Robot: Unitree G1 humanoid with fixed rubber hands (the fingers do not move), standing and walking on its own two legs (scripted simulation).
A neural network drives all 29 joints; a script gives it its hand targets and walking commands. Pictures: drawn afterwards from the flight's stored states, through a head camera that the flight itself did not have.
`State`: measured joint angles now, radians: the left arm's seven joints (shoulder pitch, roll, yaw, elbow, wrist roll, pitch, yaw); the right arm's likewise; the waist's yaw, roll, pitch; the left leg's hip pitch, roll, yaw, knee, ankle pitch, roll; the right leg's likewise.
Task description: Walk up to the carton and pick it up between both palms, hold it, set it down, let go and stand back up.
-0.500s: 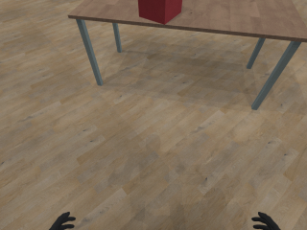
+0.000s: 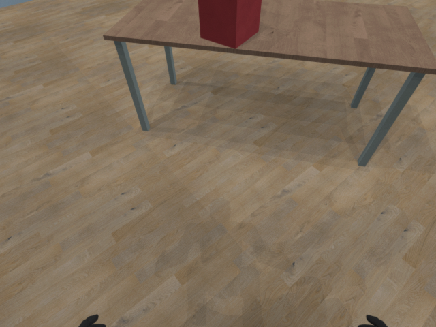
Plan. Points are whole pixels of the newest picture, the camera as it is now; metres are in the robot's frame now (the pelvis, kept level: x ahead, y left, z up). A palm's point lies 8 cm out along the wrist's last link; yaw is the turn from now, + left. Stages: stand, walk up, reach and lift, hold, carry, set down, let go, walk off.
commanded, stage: stand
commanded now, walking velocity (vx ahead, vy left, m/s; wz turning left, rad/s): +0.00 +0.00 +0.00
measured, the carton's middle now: (230, 6) +1.38 -0.03 +0.01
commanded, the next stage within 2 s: walk up in 0.80 s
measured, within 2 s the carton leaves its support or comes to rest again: neither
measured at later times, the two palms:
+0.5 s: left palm out of the picture +0.09 +0.29 -0.11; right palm out of the picture +0.09 -0.29 -0.11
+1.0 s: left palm out of the picture +0.09 +0.29 -0.11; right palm out of the picture +0.09 -0.30 -0.11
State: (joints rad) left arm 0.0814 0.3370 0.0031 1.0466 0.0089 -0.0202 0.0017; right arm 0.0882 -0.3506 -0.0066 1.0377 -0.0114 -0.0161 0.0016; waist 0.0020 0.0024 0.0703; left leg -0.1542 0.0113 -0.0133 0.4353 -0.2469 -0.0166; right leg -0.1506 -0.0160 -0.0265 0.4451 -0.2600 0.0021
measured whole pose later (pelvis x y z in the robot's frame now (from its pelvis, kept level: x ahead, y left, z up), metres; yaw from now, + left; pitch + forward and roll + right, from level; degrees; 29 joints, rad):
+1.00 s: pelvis +0.00 +0.00 +0.01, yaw +0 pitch -2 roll +0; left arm 0.08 0.34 0.02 1.09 0.01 -0.01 -0.01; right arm 0.08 -0.36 -0.02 1.08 -0.02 -0.02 0.01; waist 0.01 0.01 0.05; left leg -0.11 0.02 -0.01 0.35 -0.23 -0.01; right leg -0.11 -0.01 -0.02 0.36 -0.22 -0.01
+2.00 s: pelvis +0.38 +0.04 -0.03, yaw -10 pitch -2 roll +0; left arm 0.30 0.47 0.09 0.85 0.00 -0.05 -0.04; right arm 0.32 -0.46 -0.10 0.75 -0.02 -0.09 0.08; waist 0.00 -0.03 0.04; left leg -0.42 0.07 0.08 0.72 -0.26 0.00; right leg -0.34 -0.05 0.05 1.03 -0.48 -0.06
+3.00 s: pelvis +0.77 +0.03 -0.03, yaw -11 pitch -3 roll +0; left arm 0.29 0.44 0.06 0.82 0.02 -0.09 -0.05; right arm 0.36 -0.47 -0.07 0.74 -0.01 -0.04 0.06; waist -0.05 0.02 0.08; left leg -0.25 0.08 0.08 0.75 -0.43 0.02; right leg -0.41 -0.04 -0.08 0.64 -0.20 -0.04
